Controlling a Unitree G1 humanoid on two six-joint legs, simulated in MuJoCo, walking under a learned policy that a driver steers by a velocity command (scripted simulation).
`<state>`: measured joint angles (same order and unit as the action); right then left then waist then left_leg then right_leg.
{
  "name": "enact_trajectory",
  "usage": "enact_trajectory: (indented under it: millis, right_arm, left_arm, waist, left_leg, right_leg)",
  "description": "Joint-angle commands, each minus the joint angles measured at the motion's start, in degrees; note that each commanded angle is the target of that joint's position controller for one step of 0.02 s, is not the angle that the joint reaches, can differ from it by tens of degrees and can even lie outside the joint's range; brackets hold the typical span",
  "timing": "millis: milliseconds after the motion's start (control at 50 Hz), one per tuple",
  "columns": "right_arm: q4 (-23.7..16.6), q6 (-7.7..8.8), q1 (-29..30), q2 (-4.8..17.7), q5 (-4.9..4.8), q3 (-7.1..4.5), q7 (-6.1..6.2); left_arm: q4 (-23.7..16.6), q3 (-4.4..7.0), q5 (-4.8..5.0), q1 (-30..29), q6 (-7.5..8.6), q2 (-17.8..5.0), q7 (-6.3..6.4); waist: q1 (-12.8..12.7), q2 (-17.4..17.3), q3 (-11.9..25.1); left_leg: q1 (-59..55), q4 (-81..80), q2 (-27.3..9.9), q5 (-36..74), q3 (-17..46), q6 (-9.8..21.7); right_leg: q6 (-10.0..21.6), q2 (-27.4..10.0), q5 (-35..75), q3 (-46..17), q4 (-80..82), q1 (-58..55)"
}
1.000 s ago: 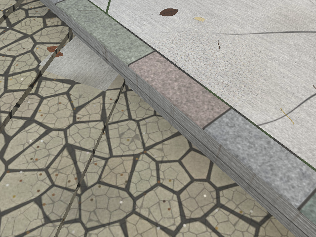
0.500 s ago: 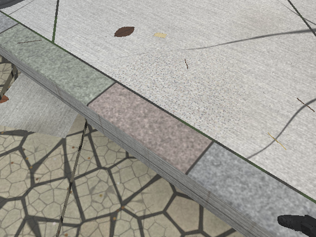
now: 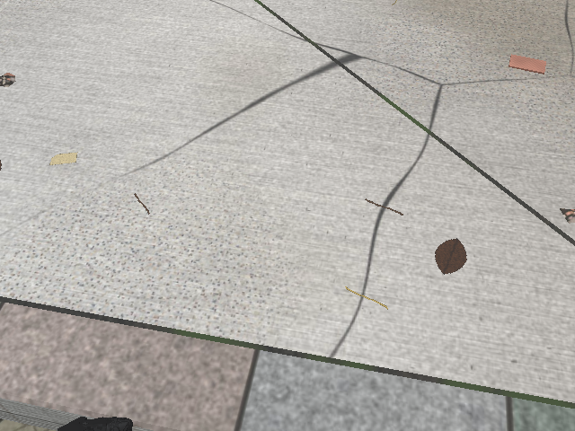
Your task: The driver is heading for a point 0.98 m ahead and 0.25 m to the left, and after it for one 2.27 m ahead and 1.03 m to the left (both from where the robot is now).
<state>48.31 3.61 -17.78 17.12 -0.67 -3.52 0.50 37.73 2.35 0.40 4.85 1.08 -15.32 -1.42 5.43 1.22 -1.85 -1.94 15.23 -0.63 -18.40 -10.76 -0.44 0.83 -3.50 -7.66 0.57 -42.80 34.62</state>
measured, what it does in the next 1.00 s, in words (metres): climbs, turning left: right foot, then left foot 0.18 m higher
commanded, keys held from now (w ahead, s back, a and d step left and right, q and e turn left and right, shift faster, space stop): w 0.06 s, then w+q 0.94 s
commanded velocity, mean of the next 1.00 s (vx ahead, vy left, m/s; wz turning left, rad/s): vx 0.50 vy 0.00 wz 0.33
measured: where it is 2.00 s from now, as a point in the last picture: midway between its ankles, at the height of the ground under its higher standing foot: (169, 210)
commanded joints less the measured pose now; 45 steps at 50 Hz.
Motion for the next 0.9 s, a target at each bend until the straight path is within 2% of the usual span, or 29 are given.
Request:
enact_trajectory:
  millis: [20,60,80,100,120,140,160,180,220,320,380,420,460,500,520,540,560,580,600,620,640,660,680,700,720,740,780,840,900]
  right_arm:
    - [-3.33,-0.14,3.38,10.73,-0.92,-1.77,0.12]
    - [-3.36,0.27,4.79,8.56,-1.12,-0.60,0.04]
    - [-4.54,1.17,0.67,1.23,2.58,1.60,-0.77]
    - [-2.28,2.44,-6.20,2.00,-0.16,2.12,-1.41]
    - [-2.11,2.42,-0.67,6.83,-2.56,0.46,-1.74]
    - [-3.97,2.24,3.64,6.04,-3.09,0.54,-1.74]
    - [-3.53,1.68,5.44,4.85,-2.23,0.72,-1.36]
    - [-3.02,0.66,4.36,4.02,-2.02,0.69,-1.34]
    - [-1.95,-0.89,1.13,1.99,-2.42,0.65,-1.47]
    - [-2.81,-3.07,2.97,-4.93,-1.82,2.02,0.70]
    - [-8.16,-2.44,10.68,-7.17,-1.44,3.79,0.66]
    - [-12.21,-1.63,15.95,-9.01,-0.78,5.17,-0.03]
    - [-18.68,-0.88,21.24,-9.76,-0.27,6.87,-0.99]
    - [-23.44,-0.65,25.41,-7.70,0.11,7.72,-3.09]
    - [-25.60,-0.70,27.99,-10.22,-0.59,8.60,-3.57]
    - [-23.80,-0.94,22.75,-6.37,-1.82,6.75,-3.73]
    - [-22.70,-0.71,15.34,-3.25,-0.60,4.78,-4.02]
    - [-20.56,-1.04,4.96,2.41,0.07,2.29,-4.35]
    - [-18.57,-1.73,-1.53,7.83,0.43,0.18,-4.85]
    - [-16.44,-2.10,-4.93,16.02,0.81,-2.24,-4.16]
    - [-14.60,-3.45,-7.47,13.40,2.39,-1.20,-1.40]
    - [-11.71,-2.84,-8.27,8.05,2.81,0.75,-1.14]
    - [-8.03,-2.01,-8.56,4.09,1.07,1.52,-2.05]
    - [-5.81,-0.79,-4.95,-1.12,0.73,3.14,-3.04]
    - [-4.68,-0.30,-0.44,-5.48,1.89,4.23,-3.71]
    - [-4.17,-0.14,2.32,-6.23,1.32,4.15,-4.38]
    - [-6.85,0.53,8.42,-4.55,0.38,3.56,-4.36]
    - [-6.07,2.86,4.67,-0.38,0.33,2.66,-3.78]
    - [-5.01,2.43,-3.46,2.81,-0.23,1.59,-1.84]
  left_arm:
    - [-3.56,1.53,-0.89,3.28,0.59,-5.09,-0.42]
    - [2.11,4.05,-0.86,18.79,0.94,-9.36,0.19]
    - [2.61,4.53,-0.72,20.86,0.46,-15.20,1.34]
    - [0.99,4.42,-1.73,22.53,0.92,-15.55,1.36]
    - [2.68,4.09,-1.20,23.27,1.19,-11.78,0.69]
    - [3.28,3.22,-0.66,20.59,1.31,-9.24,0.43]
    - [2.89,2.16,-0.64,16.22,1.36,-6.56,0.31]
    - [3.20,1.50,-1.31,14.54,1.42,-4.72,0.24]
    - [4.46,0.99,-2.07,13.31,2.05,-3.19,0.06]
    - [12.11,0.04,-2.36,22.47,2.12,-0.29,1.42]
    - [14.63,-0.84,-2.05,25.20,1.02,0.24,2.34]
    - [15.54,-1.44,-2.92,26.24,0.21,0.20,3.46]
    - [15.26,-1.56,-1.77,25.92,-0.12,-1.01,5.14]
    - [15.28,-1.38,-0.97,27.00,-0.80,-3.31,6.75]
    - [15.66,-1.02,0.31,26.22,-0.67,-6.23,6.93]
    - [15.84,-0.67,1.24,26.91,0.28,-8.54,6.65]
    - [15.63,0.13,1.06,27.01,0.71,-13.63,6.20]
    - [14.69,0.96,0.35,23.07,0.41,-17.02,5.46]
    - [12.40,1.50,0.50,20.82,0.69,-17.59,5.17]
    - [8.69,-0.53,-0.31,22.75,3.01,-9.31,3.15]
    - [11.40,-0.03,-2.13,19.78,6.32,-8.43,-0.53]
    - [9.38,1.15,0.07,17.97,6.87,-6.25,-2.53]
    - [3.78,-0.13,0.38,7.61,6.34,-2.24,-1.97]
    - [-0.96,-1.61,-0.21,1.77,6.27,1.49,-1.38]
    - [-2.22,-3.17,-1.14,3.85,5.62,4.92,-1.15]
    - [-2.29,-4.39,-0.67,8.98,4.94,6.40,-0.84]
    - [-1.99,-3.84,-0.45,11.19,3.73,1.16,0.58]
    - [-4.72,-3.30,-3.49,5.47,3.60,-1.95,2.22]
    - [-7.45,-3.22,-2.71,-3.07,4.38,-1.04,2.82]
  waist:
    - [-6.70,-6.93,4.75]
    - [-14.69,-4.92,10.39]
    - [-10.21,12.67,12.01]
    - [-10.29,9.74,22.20]
    - [-13.09,1.40,16.09]
    - [-11.52,1.36,9.18]
    - [-9.57,-0.74,4.80]
    - [-7.92,1.65,2.22]
    - [-5.22,3.30,-1.43]
    - [-6.68,5.14,-2.55]
    - [-6.84,2.15,-7.32]
    - [-7.84,2.83,-7.74]
    - [-6.80,2.22,-6.62]
    - [-6.86,-0.07,-3.07]
    - [-5.66,2.30,1.39]
    - [-3.71,4.34,3.99]
    - [1.23,12.83,10.93]
    - [7.32,16.29,17.90]
    - [10.69,13.98,23.27]
    - [6.47,-12.62,30.38]
    - [5.55,-15.70,38.08]
    - [2.68,-9.82,31.23]
    - [1.56,-3.72,15.67]
    - [-2.61,1.13,3.21]
    - [-7.75,1.91,1.68]
    - [-11.85,0.68,0.35]
    - [-14.72,0.21,-0.89]
    - [-12.12,-1.97,0.78]
    - [-5.98,-5.24,3.18]
  left_leg:
    - [0.26,9.95,-14.96,61.55,3.95,8.36]
    - [12.19,31.20,-9.86,51.90,0.82,4.36]
    - [34.73,53.83,-3.23,-9.82,1.37,1.00]
    - [42.99,66.35,1.13,-18.81,13.64,0.23]
    - [48.61,70.40,-1.20,-14.04,15.31,0.00]
    - [51.84,69.12,-3.58,-9.07,14.06,0.61]
    - [50.94,67.34,-5.54,-4.92,14.07,0.23]
    - [50.02,69.54,-5.54,-2.04,14.71,-0.37]
    - [50.48,74.48,-4.74,0.69,16.33,-1.08]
    - [70.37,100.71,-1.11,-0.67,15.37,-3.27]
    - [86.66,108.11,-1.19,-4.01,16.15,-1.65]
    - [91.60,108.98,-0.24,-3.32,13.89,-0.54]
    - [91.16,95.77,-2.81,-3.16,9.47,-0.60]
    - [71.02,75.32,-4.61,3.44,0.50,0.06]
    - [51.79,66.38,-3.78,4.01,-1.06,3.02]
    - [38.50,61.31,1.48,0.05,-7.24,4.54]
    - [30.64,62.65,6.98,-6.11,-8.85,6.57]
    - [25.25,54.49,8.48,-5.23,-3.06,10.21]
    - [15.45,44.97,7.35,-2.55,11.83,13.05]
    - [-3.93,23.91,-6.53,-20.69,51.96,23.18]
    - [-7.92,2.55,-13.34,-22.22,77.78,23.57]
    - [-1.26,0.01,-14.81,-25.37,76.17,18.67]
    - [10.34,2.44,-11.85,-23.05,67.30,14.98]
    - [23.17,6.83,-8.80,-16.93,55.11,13.74]
    - [31.43,9.18,-5.80,-9.41,43.35,11.40]
    - [33.67,10.92,-1.99,-4.49,32.76,10.29]
    - [36.59,7.06,0.12,4.11,24.01,12.16]
    - [36.82,2.29,2.49,15.88,21.32,12.73]
    - [25.23,-1.33,-0.25,17.32,25.62,12.00]
  right_leg:
    - [4.17,4.90,-5.76,3.59,3.78,-12.04]
    - [7.35,6.19,9.27,2.77,17.86,-36.52]
    - [11.38,-9.78,33.24,-17.92,12.70,-53.55]
    - [23.12,-22.42,28.58,-37.81,17.61,-57.18]
    - [22.11,-19.73,13.69,-33.67,22.33,-51.81]
    - [18.74,-16.65,1.96,-27.20,24.30,-45.38]
    - [16.12,-14.34,-3.92,-23.70,26.99,-37.83]
    - [15.52,-13.45,-6.73,-21.44,29.47,-32.72]
    - [13.94,-12.19,-7.28,-15.98,32.66,-25.62]
    - [13.76,-14.28,1.98,-6.11,31.26,-27.89]
    - [10.69,-14.29,2.76,-3.41,29.51,-33.00]
    - [8.85,-13.84,10.30,-1.28,29.02,-35.02]
    - [6.22,-11.21,10.09,3.03,30.79,-34.59]
    - [6.74,-10.12,14.00,6.65,39.18,-24.03]
    - [7.45,-12.03,31.64,7.34,45.26,-18.48]
    - [8.31,-11.39,60.63,9.22,40.07,-20.10]
    - [9.37,-13.90,100.87,9.61,29.56,-28.17]
    - [8.41,-14.30,113.84,8.85,17.04,-37.77]
    - [6.28,-13.12,104.75,5.86,2.36,-36.08]
    - [3.12,0.73,50.81,1.19,-25.83,-11.79]
    - [3.65,10.32,1.53,-10.74,-48.53,-7.57]
    - [4.64,8.86,-1.35,-15.73,-62.72,0.12]
    - [5.76,8.05,-3.90,-11.57,-68.22,7.42]
    - [7.24,6.17,-6.91,-9.57,-72.26,13.44]
    - [9.02,3.60,-4.23,-9.56,-73.88,11.56]
    - [9.02,2.08,-3.97,-8.93,-71.81,11.82]
    - [6.07,-0.60,-3.24,-6.87,-55.77,11.06]
    - [2.97,-1.43,5.37,-1.49,-37.09,7.47]
    - [0.77,-0.05,11.04,-0.02,-20.57,9.77]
